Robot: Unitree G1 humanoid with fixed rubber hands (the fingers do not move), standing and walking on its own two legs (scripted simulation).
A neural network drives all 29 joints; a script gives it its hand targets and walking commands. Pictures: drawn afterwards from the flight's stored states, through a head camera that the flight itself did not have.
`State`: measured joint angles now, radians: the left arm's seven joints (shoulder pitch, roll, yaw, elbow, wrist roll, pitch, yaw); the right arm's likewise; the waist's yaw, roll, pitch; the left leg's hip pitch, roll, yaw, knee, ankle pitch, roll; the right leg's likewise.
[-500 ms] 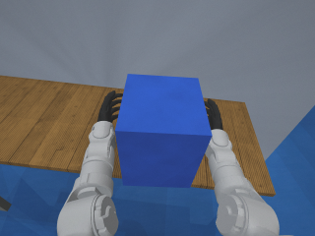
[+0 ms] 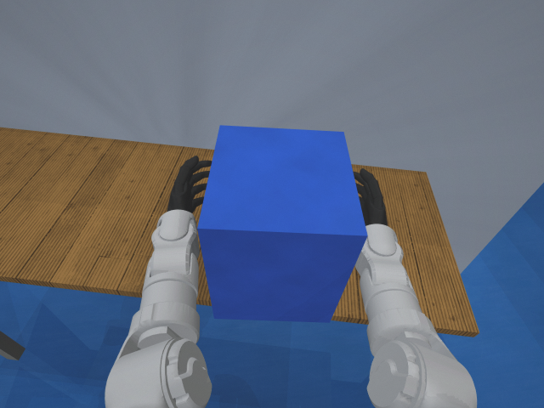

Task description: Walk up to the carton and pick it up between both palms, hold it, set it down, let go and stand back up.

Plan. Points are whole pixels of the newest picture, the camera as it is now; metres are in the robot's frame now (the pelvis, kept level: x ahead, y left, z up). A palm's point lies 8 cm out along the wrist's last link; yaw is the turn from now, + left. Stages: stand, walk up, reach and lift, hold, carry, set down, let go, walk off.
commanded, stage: set down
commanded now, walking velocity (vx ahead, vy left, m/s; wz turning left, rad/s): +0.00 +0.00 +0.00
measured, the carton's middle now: (277, 228) +0.40 +0.02 +0.04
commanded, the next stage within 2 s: none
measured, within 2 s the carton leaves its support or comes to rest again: neither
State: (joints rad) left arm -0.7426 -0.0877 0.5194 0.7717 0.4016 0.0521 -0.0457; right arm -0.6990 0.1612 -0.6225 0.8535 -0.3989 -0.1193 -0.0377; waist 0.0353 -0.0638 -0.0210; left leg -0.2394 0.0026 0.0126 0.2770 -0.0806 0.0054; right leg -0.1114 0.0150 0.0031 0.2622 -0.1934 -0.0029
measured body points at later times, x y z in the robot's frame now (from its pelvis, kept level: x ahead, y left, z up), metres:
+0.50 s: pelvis +0.00 +0.00 +0.00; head +0.03 +0.03 +0.45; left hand +0.41 +0.17 +0.07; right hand +0.41 -0.13 +0.06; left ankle +0.04 +0.11 -0.75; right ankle -0.04 -0.11 -0.75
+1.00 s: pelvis -0.01 +0.01 -0.01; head +0.02 +0.02 +0.44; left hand +0.43 +0.19 +0.13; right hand +0.44 -0.18 +0.13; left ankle +0.04 +0.11 -0.75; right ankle -0.04 -0.11 -0.75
